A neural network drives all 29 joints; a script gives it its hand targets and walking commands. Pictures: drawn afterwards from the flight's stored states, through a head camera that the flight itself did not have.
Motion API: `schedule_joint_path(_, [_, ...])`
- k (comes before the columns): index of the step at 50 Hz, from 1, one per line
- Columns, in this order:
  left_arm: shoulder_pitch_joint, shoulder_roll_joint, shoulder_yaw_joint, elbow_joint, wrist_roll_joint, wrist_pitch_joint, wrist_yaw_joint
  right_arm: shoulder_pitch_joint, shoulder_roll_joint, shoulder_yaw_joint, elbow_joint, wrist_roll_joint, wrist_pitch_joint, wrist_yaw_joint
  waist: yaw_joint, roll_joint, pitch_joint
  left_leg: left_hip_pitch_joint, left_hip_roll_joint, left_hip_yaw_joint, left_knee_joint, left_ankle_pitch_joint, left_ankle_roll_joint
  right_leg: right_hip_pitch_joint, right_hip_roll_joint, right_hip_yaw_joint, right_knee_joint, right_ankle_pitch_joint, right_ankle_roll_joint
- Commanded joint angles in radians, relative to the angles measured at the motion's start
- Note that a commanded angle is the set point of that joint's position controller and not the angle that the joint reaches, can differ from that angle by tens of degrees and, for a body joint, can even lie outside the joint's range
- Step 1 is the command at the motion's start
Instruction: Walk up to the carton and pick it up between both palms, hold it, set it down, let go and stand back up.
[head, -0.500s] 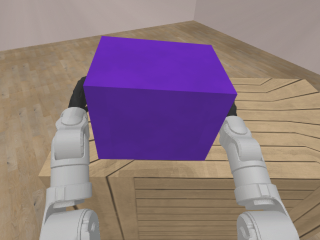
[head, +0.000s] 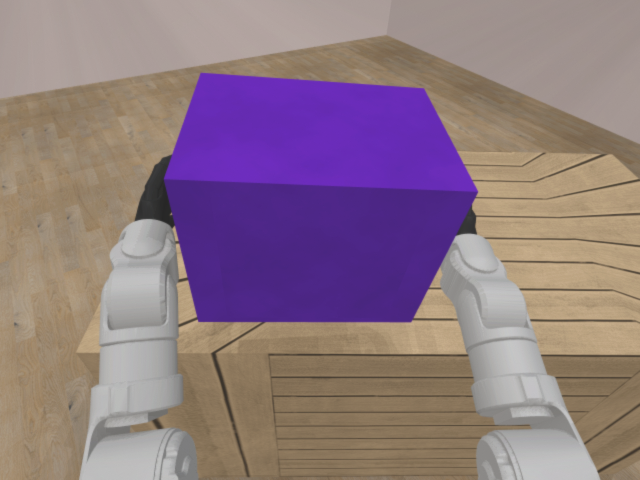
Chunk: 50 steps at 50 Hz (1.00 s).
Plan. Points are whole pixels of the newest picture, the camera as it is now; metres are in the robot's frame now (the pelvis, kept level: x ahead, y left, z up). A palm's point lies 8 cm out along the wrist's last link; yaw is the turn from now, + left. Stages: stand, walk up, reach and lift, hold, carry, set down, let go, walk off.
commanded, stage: hold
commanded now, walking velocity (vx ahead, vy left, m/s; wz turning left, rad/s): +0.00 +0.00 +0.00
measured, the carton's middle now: (311, 204) +0.38 +0.00 +0.19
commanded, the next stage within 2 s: none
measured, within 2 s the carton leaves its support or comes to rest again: neither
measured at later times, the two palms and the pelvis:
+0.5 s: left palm (153, 221) +0.35 +0.18 +0.19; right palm (456, 228) +0.35 -0.17 +0.17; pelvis +0.00 +0.00 +0.00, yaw +0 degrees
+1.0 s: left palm (157, 224) +0.36 +0.18 +0.18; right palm (455, 232) +0.35 -0.18 +0.16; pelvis +0.00 +0.00 +0.00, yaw +0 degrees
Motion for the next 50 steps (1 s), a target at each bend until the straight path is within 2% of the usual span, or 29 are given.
schedule_joint_path(1, [-0.603, -0.477, -0.448, -0.128, -0.164, -0.065, -0.145, -0.71, 0.473, 0.389, -0.282, 0.074, -0.07, 0.122, 0.012, 0.019, -0.374, 0.095, -0.078, 0.033, -0.005, 0.242, -0.015, 0.104, 0.069, -0.005, -0.002, 0.135, 0.01])
schedule_joint_path(3, [-0.544, -0.472, -0.425, -0.084, -0.152, -0.054, -0.148, -0.712, 0.471, 0.397, -0.316, 0.069, -0.07, 0.12, 0.02, -0.014, -0.376, 0.069, -0.08, 0.032, -0.019, 0.223, -0.002, 0.13, 0.07, -0.002, -0.004, 0.155, 0.016])
schedule_joint_path(4, [-0.573, -0.472, -0.44, -0.13, -0.164, -0.062, -0.155, -0.706, 0.487, 0.404, -0.32, 0.073, -0.071, 0.115, 0.007, 0.0, -0.398, 0.08, -0.082, 0.038, -0.011, 0.24, -0.004, 0.153, 0.071, -0.003, 0.0, 0.19, 0.022])
schedule_joint_path(8, [-0.608, -0.475, -0.422, -0.09, -0.149, -0.057, -0.163, -0.726, 0.485, 0.395, -0.284, 0.059, -0.067, 0.113, 0.015, 0.002, -0.33, 0.065, -0.086, 0.046, -0.027, 0.182, -0.004, 0.122, 0.066, -0.001, -0.009, 0.121, 0.019])
schedule_joint_path(11, [-0.614, -0.491, -0.46, -0.149, -0.165, -0.065, -0.158, -0.732, 0.502, 0.412, -0.319, 0.08, -0.08, 0.107, 0.002, 0.053, -0.405, 0.101, -0.082, 0.037, -0.002, 0.248, -0.018, 0.124, 0.072, -0.004, 0.009, 0.164, 0.013])
schedule_joint_path(13, [-0.599, -0.48, -0.457, -0.17, -0.167, -0.07, -0.157, -0.737, 0.503, 0.428, -0.371, 0.092, -0.083, 0.103, 0.013, 0.036, -0.445, 0.096, -0.087, 0.034, 0.005, 0.275, -0.01, 0.172, 0.064, 0.004, 0.015, 0.226, 0.018])
schedule_joint_path(14, [-0.592, -0.479, -0.45, -0.141, -0.158, -0.065, -0.154, -0.703, 0.491, 0.426, -0.322, 0.093, -0.071, 0.097, -0.001, 0.062, -0.416, 0.11, -0.085, 0.036, 0.005, 0.277, -0.015, 0.148, 0.062, 0.01, 0.013, 0.22, 0.017])
schedule_joint_path(15, [-0.576, -0.481, -0.477, -0.194, -0.181, -0.069, -0.155, -0.716, 0.502, 0.436, -0.381, 0.097, -0.08, 0.096, -0.004, 0.032, -0.458, 0.116, -0.084, 0.029, 0.016, 0.31, -0.013, 0.171, 0.066, 0.011, 0.022, 0.276, 0.018])
schedule_joint_path(16, [-0.593, -0.471, -0.485, -0.221, -0.188, -0.072, -0.152, -0.704, 0.497, 0.438, -0.365, 0.107, -0.074, 0.094, -0.008, 0.054, -0.47, 0.119, -0.088, 0.03, 0.025, 0.343, -0.025, 0.18, 0.072, 0.001, 0.031, 0.299, 0.02])
schedule_joint_path(18, [-0.571, -0.471, -0.48, -0.187, -0.183, -0.062, -0.154, -0.664, 0.465, 0.415, -0.337, 0.098, -0.059, 0.094, -0.03, 0.059, -0.41, 0.119, -0.086, 0.021, 0.017, 0.326, -0.028, 0.148, 0.069, 0.001, 0.014, 0.246, 0.016])
schedule_joint_path(19, [-0.569, -0.47, -0.472, -0.152, -0.161, -0.054, -0.155, -0.674, 0.462, 0.411, -0.313, 0.095, -0.052, 0.096, -0.01, 0.065, -0.352, 0.114, -0.079, 0.028, 0.012, 0.3, -0.026, 0.114, 0.068, -0.001, 0.007, 0.204, 0.017])
schedule_joint_path(21, [-0.54, -0.45, -0.443, -0.164, -0.152, -0.043, -0.169, -0.637, 0.461, 0.409, -0.311, 0.084, -0.044, 0.096, -0.013, 0.03, -0.328, 0.095, -0.082, 0.033, -0.008, 0.262, -0.016, 0.14, 0.065, 0.004, 0.003, 0.202, 0.018])
schedule_joint_path(23, [-0.55, -0.456, -0.422, -0.124, -0.132, -0.032, -0.175, -0.643, 0.458, 0.39, -0.275, 0.072, -0.037, 0.098, -0.017, 0.034, -0.279, 0.064, -0.08, 0.036, -0.032, 0.204, -0.014, 0.122, 0.064, -0.001, -0.006, 0.136, 0.017])
schedule_joint_path(24, [-0.565, -0.438, -0.405, -0.131, -0.129, -0.038, -0.178, -0.683, 0.466, 0.395, -0.29, 0.072, -0.045, 0.104, 0.008, 0.011, -0.29, 0.064, -0.076, 0.04, -0.028, 0.203, -0.007, 0.12, 0.063, 0.003, -0.006, 0.135, 0.015])
schedule_joint_path(27, [-0.584, -0.459, -0.399, -0.104, -0.118, -0.037, -0.183, -0.669, 0.47, 0.362, -0.238, 0.052, -0.047, 0.112, -0.003, 0.036, -0.27, 0.059, -0.078, 0.045, -0.052, 0.141, -0.005, 0.122, 0.061, -0.005, -0.02, 0.063, 0.015])
schedule_joint_path(31, [-0.61, -0.469, -0.428, -0.131, -0.14, -0.057, -0.17, -0.75, 0.481, 0.392, -0.337, 0.066, -0.084, 0.113, 0.007, 0.045, -0.398, 0.109, -0.08, 0.048, -0.012, 0.241, -0.014, 0.132, 0.068, -0.004, -0.003, 0.145, 0.006])
schedule_joint_path(32, [-0.625, -0.488, -0.475, -0.183, -0.176, -0.069, -0.162, -0.757, 0.481, 0.397, -0.352, 0.074, -0.095, 0.114, -0.011, 0.053, -0.45, 0.137, -0.078, 0.036, -0.002, 0.267, -0.024, 0.126, 0.074, -0.012, 0.008, 0.155, 0.008])
schedule_joint_path(34, [-0.609, -0.514, -0.516, -0.171, -0.194, -0.076, -0.143, -0.757, 0.474, 0.403, -0.394, 0.08, -0.105, 0.115, -0.016, 0.081, -0.495, 0.165, -0.075, 0.031, 0.019, 0.322, -0.038, 0.109, 0.076, -0.017, 0.004, 0.185, 0.004])
schedule_joint_path(35, [-0.595, -0.499, -0.505, -0.18, -0.195, -0.079, -0.14, -0.74, 0.48, 0.415, -0.379, 0.085, -0.098, 0.113, -0.018, 0.056, -0.468, 0.159, -0.073, 0.025, 0.021, 0.337, -0.034, 0.119, 0.075, -0.009, 0.007, 0.203, 0.008])
schedule_joint_path(37, [-0.614, -0.498, -0.497, -0.153, -0.202, -0.079, -0.139, -0.75, 0.487, 0.414, -0.367, 0.092, -0.088, 0.112, -0.005, 0.046, -0.46, 0.138, -0.077, 0.03, 0.016, 0.307, -0.027, 0.123, 0.074, -0.005, 0.005, 0.196, 0.011])
schedule_joint_path(38, [-0.627, -0.505, -0.501, -0.163, -0.198, -0.079, -0.138, -0.7, 0.483, 0.406, -0.293, 0.082, -0.077, 0.114, -0.021, 0.054, -0.411, 0.132, -0.073, 0.026, 0.007, 0.294, -0.029, 0.1, 0.071, -0.006, 0.001, 0.172, 0.011])
schedule_joint_path(39, [-0.588, -0.477, -0.46, -0.116, -0.172, -0.07, -0.145, -0.686, 0.471, 0.388, -0.293, 0.072, -0.069, 0.116, 0.0, 0.024, -0.358, 0.091, -0.073, 0.028, -0.014, 0.229, -0.012, 0.097, 0.066, 0.003, -0.008, 0.134, 0.011])
schedule_joint_path(41, [-0.591, -0.456, -0.397, -0.031, -0.121, -0.052, -0.162, -0.698, 0.47, 0.357, -0.217, 0.039, -0.058, 0.122, 0.01, 0.017, -0.273, 0.03, -0.078, 0.042, -0.055, 0.088, 0.006, 0.101, 0.055, 0.004, -0.022, 0.036, 0.014])
schedule_joint_path(42, [-0.543, -0.461, -0.392, -0.034, -0.115, -0.046, -0.17, -0.68, 0.472, 0.359, -0.229, 0.041, -0.06, 0.121, 0.011, 0.002, -0.294, 0.042, -0.075, 0.047, -0.058, 0.114, 0.006, 0.122, 0.063, -0.004, -0.019, 0.062, 0.015])
schedule_joint_path(43, [-0.555, -0.448, -0.359, -0.014, -0.095, -0.038, -0.174, -0.686, 0.451, 0.346, -0.183, 0.044, -0.056, 0.126, 0.017, 0.026, -0.252, 0.032, -0.073, 0.049, -0.066, 0.089, 0.008, 0.095, 0.055, 0.003, -0.028, 0.024, 0.008])
schedule_joint_path(46, [-0.586, -0.462, -0.373, -0.055, -0.104, -0.047, -0.176, -0.716, 0.482, 0.364, -0.209, 0.05, -0.075, 0.125, 0.014, 0.022, -0.294, 0.071, -0.079, 0.056, -0.05, 0.158, 0.0, 0.109, 0.062, -0.014, -0.017, 0.069, 0.012])
schedule_joint_path(47, [-0.616, -0.497, -0.415, -0.121, -0.129, -0.059, -0.171, -0.752, 0.502, 0.39, -0.27, 0.061, -0.094, 0.124, 0.019, 0.021, -0.358, 0.089, -0.075, 0.044, -0.029, 0.208, -0.003, 0.128, 0.064, -0.01, -0.005, 0.107, 0.01])
schedule_joint_path(48, [-0.625, -0.493, -0.411, -0.094, -0.128, -0.058, -0.166, -0.751, 0.486, 0.375, -0.256, 0.063, -0.094, 0.123, 0.016, 0.055, -0.345, 0.09, -0.074, 0.047, -0.023, 0.212, -0.008, 0.109, 0.066, -0.01, -0.009, 0.102, 0.009])
schedule_joint_path(50, [-0.64, -0.502, -0.461, -0.15, -0.165, -0.073, -0.157, -0.765, 0.491, 0.393, -0.31, 0.076, -0.108, 0.12, -0.005, 0.052, -0.442, 0.144, -0.076, 0.039, -0.001, 0.281, -0.023, 0.123, 0.074, -0.016, 0.002, 0.16, 0.01])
